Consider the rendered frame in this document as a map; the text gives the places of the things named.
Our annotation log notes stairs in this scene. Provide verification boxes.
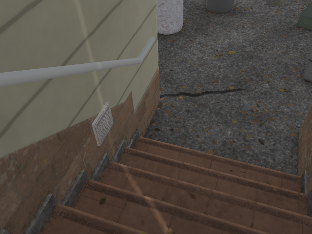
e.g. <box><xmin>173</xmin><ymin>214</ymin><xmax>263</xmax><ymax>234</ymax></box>
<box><xmin>39</xmin><ymin>136</ymin><xmax>312</xmax><ymax>234</ymax></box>

